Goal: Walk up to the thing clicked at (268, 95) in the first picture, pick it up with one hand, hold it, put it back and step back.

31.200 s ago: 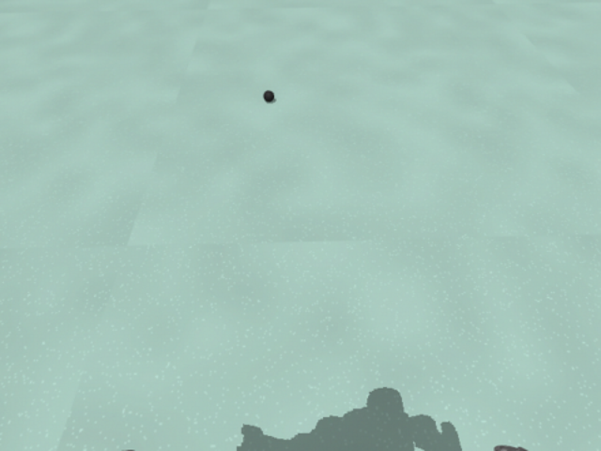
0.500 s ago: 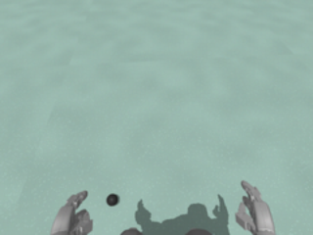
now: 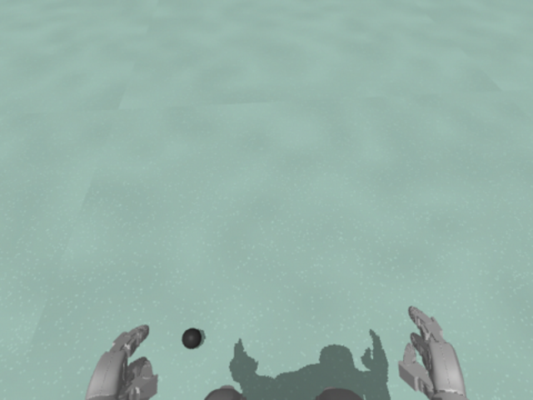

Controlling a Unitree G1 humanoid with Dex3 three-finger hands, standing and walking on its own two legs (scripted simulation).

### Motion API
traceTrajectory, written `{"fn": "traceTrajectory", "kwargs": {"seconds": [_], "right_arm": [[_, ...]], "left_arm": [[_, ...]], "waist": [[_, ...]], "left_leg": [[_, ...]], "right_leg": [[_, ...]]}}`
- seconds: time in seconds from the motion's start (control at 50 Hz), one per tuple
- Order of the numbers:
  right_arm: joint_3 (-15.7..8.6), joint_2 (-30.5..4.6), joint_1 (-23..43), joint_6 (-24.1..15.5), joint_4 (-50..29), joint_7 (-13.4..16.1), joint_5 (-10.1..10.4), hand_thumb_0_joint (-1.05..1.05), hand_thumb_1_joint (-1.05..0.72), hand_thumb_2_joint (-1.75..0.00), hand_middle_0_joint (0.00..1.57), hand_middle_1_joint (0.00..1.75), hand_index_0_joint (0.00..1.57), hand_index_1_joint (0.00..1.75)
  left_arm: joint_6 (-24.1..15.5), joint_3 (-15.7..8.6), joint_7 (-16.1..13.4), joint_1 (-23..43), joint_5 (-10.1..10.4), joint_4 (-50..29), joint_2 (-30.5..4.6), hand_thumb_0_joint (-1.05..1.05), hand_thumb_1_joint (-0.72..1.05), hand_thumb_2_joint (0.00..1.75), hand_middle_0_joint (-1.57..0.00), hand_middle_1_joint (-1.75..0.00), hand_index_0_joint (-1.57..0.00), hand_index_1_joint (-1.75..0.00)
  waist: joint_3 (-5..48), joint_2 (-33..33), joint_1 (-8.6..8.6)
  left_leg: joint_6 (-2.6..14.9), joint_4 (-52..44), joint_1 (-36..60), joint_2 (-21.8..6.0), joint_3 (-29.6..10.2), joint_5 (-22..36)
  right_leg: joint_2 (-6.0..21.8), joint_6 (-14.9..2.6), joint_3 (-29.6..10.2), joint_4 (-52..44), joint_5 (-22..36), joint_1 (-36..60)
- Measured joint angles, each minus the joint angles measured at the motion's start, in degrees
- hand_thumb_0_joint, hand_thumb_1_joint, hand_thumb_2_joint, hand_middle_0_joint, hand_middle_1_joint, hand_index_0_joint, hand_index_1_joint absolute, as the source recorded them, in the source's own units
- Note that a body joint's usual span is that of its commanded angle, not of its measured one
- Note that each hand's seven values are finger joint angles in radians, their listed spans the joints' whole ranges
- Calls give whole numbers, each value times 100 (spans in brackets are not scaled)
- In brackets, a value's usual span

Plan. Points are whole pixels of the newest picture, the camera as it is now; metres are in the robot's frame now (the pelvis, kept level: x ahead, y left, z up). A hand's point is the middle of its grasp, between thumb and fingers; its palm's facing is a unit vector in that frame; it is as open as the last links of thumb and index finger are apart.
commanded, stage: home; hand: left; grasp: from above
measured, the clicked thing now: (191, 338) +0.41 +0.27 -0.68
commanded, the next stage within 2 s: stand in 0.62 s
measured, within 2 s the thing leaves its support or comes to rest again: neither
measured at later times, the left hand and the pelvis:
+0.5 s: hand (153, 380) +0.16 +0.18 -0.05, palm faces +0.05 -0.98 -0.20, open 7.4 cm; pelvis +0.00 +0.00 +0.00, yaw +0 degrees
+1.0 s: hand out of the picture +0.11 +0.23 -0.11, palm faces +0.02 -0.94 -0.33, open 7.4 cm; pelvis -0.01 +0.00 +0.03, yaw +0 degrees
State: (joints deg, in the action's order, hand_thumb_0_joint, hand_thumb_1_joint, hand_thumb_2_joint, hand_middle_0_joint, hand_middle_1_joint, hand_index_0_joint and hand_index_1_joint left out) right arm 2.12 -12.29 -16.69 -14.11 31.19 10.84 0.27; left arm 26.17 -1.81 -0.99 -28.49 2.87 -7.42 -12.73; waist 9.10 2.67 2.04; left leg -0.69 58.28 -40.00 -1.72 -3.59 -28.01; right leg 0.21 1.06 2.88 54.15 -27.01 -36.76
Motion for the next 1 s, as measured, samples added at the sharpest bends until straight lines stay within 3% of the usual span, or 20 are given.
{"fn": "traceTrajectory", "kwargs": {"seconds": [0.72, 0.78, 0.82, 0.9, 1.0], "right_arm": [[-16, -7, 10, 70, -77, -36, 12, 1, -90, -90, 21, 30, 21, 30], [-108, -103, 370, 433, 512, -351, -429, 1, -90, -90, 21, 30, 20, 30], [-98, -227, 580, 792, 922, -619, -558, 1, -90, -90, 21, 30, 21, 30], [-251, -351, 675, 1080, 1370, -934, -417, 1, -90, -90, 21, 30, 21, 30], [-433, -448, 582, 1232, 1769, -1013, -361, 1, -90, -90, 21, 30, 21, 30]], "left_arm": [[8, 8, -12, -19, -8, -23, -23, 1, 91, 90, -20, -30, -20, -30], [-1064, 154, -72, 722, -377, 1341, -153, 1, 90, 90, -20, -30, -20, -30], [-1543, 142, -73, 1168, -528, 2319, -230, 1, 90, 90, -20, -30, -21, -30], [-1995, 32, -49, 1507, -578, 3558, -365, 1, 90, 90, -20, -30, -21, -30], [-2233, -79, -86, 1537, -563, 4664, -399, 1, 91, 90, -20, -30, -21, -30]], "waist": [[4, -2, 4], [-546, -164, -196], [-745, -265, -282], [-998, -370, -337], [-1075, -342, -326]], "left_leg": [[3, 13, -9, -1, 3, -11], [44, -247, 524, 72, 122, 114], [55, -494, 792, 132, 183, 241], [77, -915, 1242, 194, 271, 427], [101, -1319, 1671, 194, 286, 573]], "right_leg": [[-4, 4, -8, 3, -2, -8], [75, -10, -115, -92, 45, 428], [138, -15, -169, -224, 114, 637], [205, 23, -249, -514, 249, 1009], [206, 61, -254, -956, 425, 1449]]}}
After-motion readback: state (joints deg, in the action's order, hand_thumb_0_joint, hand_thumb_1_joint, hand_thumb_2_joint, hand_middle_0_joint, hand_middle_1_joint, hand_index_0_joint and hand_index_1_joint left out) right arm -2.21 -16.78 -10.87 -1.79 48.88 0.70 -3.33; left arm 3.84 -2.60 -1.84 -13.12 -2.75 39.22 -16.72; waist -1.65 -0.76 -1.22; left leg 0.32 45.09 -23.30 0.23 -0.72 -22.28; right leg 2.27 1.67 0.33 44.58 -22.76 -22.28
